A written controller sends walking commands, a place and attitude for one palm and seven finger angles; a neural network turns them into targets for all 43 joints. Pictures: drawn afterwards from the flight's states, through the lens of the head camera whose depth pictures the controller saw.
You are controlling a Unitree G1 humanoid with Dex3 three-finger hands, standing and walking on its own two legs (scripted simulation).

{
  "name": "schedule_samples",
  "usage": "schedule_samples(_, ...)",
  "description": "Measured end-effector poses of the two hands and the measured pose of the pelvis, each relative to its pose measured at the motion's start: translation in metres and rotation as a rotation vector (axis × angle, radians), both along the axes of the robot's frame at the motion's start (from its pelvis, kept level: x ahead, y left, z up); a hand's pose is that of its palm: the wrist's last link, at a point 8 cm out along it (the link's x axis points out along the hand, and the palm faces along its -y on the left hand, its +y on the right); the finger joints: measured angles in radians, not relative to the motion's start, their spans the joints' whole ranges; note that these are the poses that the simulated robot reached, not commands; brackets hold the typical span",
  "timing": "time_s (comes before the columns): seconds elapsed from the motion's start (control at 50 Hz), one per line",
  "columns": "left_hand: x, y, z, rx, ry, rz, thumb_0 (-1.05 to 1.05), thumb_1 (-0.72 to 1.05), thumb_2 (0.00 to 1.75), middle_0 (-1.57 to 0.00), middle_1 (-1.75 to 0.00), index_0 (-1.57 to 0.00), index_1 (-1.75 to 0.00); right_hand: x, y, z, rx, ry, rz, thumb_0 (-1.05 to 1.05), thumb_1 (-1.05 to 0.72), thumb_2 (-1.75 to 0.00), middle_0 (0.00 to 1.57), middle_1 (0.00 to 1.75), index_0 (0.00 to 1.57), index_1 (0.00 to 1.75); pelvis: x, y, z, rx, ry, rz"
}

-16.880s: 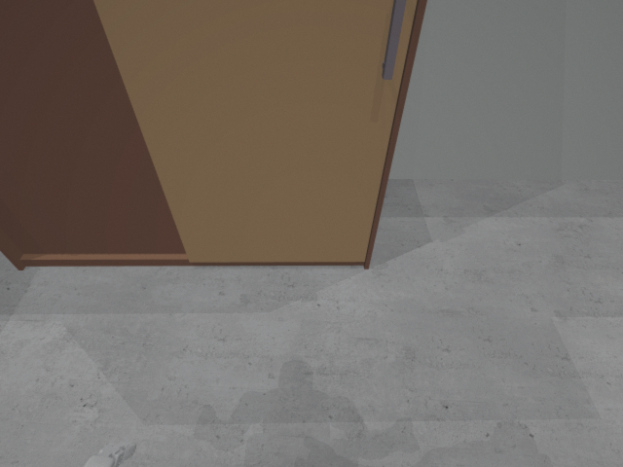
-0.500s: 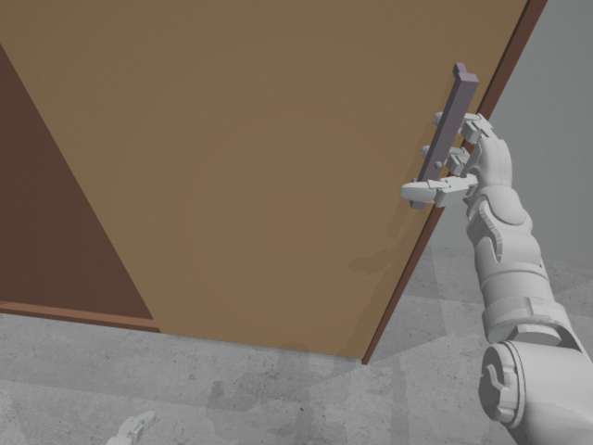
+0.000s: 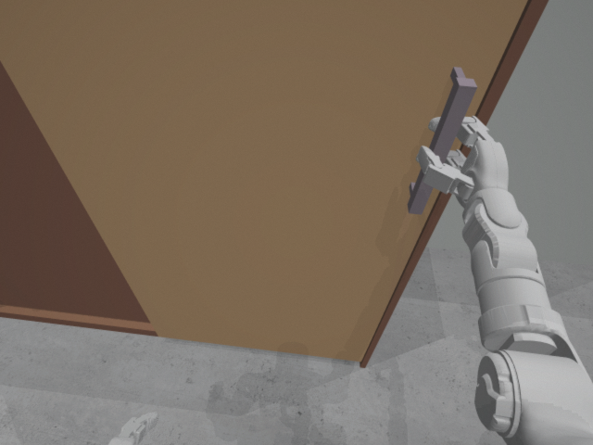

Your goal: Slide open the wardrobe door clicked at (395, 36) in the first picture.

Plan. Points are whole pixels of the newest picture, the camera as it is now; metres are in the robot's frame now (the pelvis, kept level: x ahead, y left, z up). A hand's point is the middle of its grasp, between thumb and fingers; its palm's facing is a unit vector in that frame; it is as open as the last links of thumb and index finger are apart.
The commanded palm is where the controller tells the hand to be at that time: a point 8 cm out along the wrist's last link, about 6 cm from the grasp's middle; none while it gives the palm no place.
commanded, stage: grip the handle and tug to test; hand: right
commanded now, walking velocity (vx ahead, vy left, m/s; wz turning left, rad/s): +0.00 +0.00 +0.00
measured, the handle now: (434, 147) +0.50 -0.15 +0.17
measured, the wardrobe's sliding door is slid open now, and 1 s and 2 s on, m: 0.00 0.00 0.00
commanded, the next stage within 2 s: tug the door sideways, standing still in 0.76 s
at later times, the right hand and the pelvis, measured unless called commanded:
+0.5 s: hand (431, 168) +0.44 -0.13 +0.18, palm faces +0.05 +1.00 +0.02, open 6.5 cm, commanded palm +0.40 -0.18 +0.17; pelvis +0.01 +0.01 +0.00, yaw +1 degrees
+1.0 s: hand (431, 168) +0.44 -0.13 +0.18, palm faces +0.03 +1.00 +0.02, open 6.6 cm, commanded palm +0.42 -0.17 +0.17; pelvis +0.04 +0.01 +0.00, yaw +1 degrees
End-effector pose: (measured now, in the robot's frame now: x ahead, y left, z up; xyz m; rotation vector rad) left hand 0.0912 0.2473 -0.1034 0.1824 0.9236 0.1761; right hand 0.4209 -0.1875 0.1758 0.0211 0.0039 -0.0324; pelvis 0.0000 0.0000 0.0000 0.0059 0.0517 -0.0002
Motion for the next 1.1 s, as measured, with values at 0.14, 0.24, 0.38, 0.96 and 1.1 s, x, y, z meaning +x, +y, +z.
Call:
schedule_samples(0.14, 0.004, 0.003, 0.001, 0.0, -0.006, 0.003, 0.01, 0.9, 0.9, -0.2, -0.3, -0.2, -0.3, -0.002, 0.003, 0.0, 0.007, 0.0, -0.005, 0.01, -0.62, -0.77, 0.31, 1.34, 0.31, 1.34, 0.002, 0.003, 0.0, -0.001, -0.004, 0.004)
schedule_samples(0.24, 0.008, 0.005, 0.002, -0.001, -0.014, 0.003, 0.01, 0.9, 0.9, -0.2, -0.3, -0.2, -0.3, -0.002, 0.004, 0.0, -0.002, 0.002, -0.012, 0.01, -0.64, -0.77, 0.29, 1.34, 0.3, 1.34, 0.003, 0.005, 0.001, -0.002, -0.008, 0.004)
schedule_samples(0.38, 0.013, 0.008, 0.003, -0.001, -0.02, 0.004, 0.01, 0.9, 0.9, -0.2, -0.3, -0.2, -0.3, -0.003, 0.005, 0.001, -0.001, 0.006, -0.012, 0.01, -0.65, -0.76, 0.28, 1.34, 0.29, 1.35, 0.005, 0.008, 0.001, -0.003, -0.01, 0.006)
schedule_samples(0.96, 0.076, 0.008, 0.016, 0.0, -0.075, -0.009, 0.01, 0.9, 0.9, -0.2, -0.3, -0.2, -0.3, -0.005, 0.005, 0.001, 0.004, 0.003, 0.009, 0.01, -0.68, -0.75, 0.23, 1.32, 0.24, 1.32, 0.04, 0.008, 0.003, -0.002, -0.008, 0.03)
schedule_samples(1.1, 0.091, -0.002, 0.011, 0.015, -0.055, -0.068, 0.01, 0.9, 0.9, -0.2, -0.3, -0.2, -0.3, 0.001, 0.013, 0.002, -0.023, 0.043, 0.004, 0.02, -0.73, -0.82, 0.32, 1.36, 0.35, 1.37, 0.035, 0.005, 0.002, 0.001, 0.002, -0.016)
